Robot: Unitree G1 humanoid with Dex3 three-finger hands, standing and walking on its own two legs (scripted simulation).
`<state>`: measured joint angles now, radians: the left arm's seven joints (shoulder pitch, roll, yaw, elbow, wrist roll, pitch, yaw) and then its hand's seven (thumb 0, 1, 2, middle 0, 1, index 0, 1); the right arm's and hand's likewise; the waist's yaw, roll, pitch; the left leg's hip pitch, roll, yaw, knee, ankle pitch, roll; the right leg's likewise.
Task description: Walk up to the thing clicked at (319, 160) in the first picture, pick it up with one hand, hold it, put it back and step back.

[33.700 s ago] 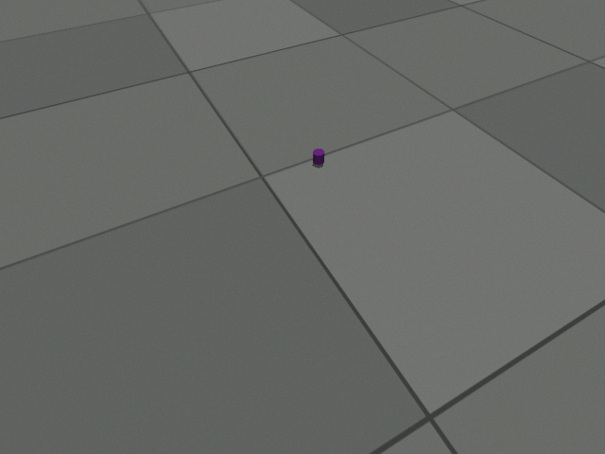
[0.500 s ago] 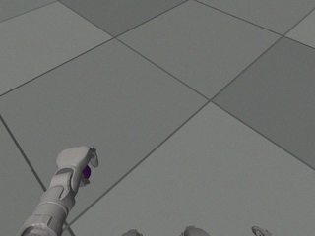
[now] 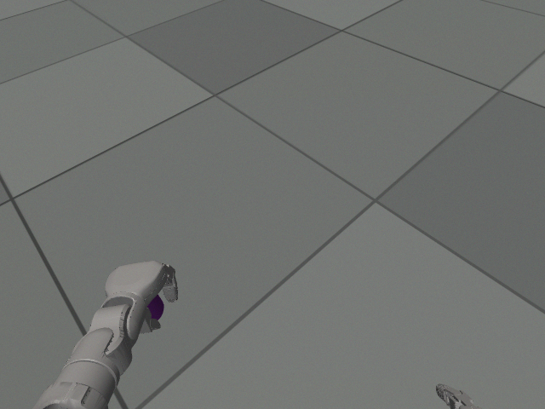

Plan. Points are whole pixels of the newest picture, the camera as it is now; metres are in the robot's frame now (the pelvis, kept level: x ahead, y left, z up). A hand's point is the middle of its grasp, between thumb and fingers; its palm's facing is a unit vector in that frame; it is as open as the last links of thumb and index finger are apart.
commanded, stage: hold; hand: left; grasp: from above
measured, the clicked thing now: (141, 303) +0.32 +0.24 -0.07
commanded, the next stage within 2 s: crouch in 1.52 s
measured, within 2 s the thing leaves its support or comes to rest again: neither
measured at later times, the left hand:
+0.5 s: hand (143, 324) +0.27 +0.22 -0.03, palm faces -0.45 -0.07 -0.89, open 7.2 cm
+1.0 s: hand (145, 318) +0.27 +0.21 -0.02, palm faces -0.43 -0.07 -0.90, open 7.3 cm
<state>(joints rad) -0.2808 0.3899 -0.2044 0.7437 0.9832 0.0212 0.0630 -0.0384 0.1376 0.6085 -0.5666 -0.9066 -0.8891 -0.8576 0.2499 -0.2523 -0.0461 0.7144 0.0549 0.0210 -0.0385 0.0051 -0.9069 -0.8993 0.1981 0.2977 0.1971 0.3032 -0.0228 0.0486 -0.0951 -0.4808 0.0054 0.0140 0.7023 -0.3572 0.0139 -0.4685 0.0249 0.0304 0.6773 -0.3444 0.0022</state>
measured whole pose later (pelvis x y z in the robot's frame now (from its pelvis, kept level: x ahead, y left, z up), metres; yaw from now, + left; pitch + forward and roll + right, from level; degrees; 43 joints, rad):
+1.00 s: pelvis -0.02 -0.01 +0.02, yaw +0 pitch +2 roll +0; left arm -0.22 0.40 -0.22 0.59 0.96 0.01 -0.03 -0.05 0.15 0.60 -0.55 -0.92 -0.86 -0.90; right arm 0.18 -0.26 -0.02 0.68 0.08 0.05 -0.07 0.01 -0.92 -0.90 0.20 0.30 0.20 0.30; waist 0.01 0.06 -0.03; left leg -0.30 0.00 0.02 0.52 -0.25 0.00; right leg -0.31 0.02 0.04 0.53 -0.25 -0.01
